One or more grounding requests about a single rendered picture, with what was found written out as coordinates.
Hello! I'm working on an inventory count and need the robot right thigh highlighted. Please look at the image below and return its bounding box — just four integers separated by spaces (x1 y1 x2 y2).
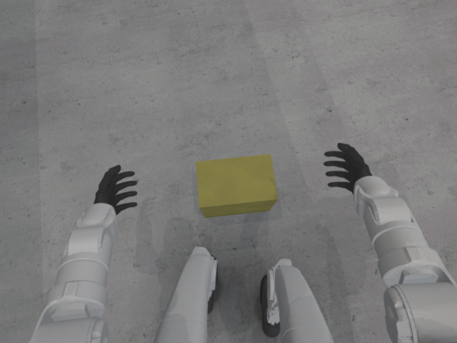
267 265 334 343

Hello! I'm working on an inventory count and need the right robot forearm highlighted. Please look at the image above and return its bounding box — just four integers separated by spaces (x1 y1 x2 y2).
353 176 457 288

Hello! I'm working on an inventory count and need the left robot hand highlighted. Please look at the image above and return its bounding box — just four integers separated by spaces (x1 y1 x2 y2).
94 165 137 215

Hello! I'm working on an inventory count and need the right robot hand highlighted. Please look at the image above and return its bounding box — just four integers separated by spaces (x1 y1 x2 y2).
323 143 372 193

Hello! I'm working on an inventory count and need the right robot shin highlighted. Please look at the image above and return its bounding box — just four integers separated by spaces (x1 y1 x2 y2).
267 259 292 324

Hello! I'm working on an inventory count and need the carton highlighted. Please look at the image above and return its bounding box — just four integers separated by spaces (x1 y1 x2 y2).
196 154 278 218

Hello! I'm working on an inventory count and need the robot left upper arm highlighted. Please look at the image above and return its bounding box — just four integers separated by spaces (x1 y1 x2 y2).
31 317 109 343

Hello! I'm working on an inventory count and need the left robot forearm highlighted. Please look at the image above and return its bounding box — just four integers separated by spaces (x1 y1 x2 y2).
28 203 118 343

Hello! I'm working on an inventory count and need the robot right upper arm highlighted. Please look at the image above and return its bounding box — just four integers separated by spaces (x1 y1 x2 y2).
383 282 457 343

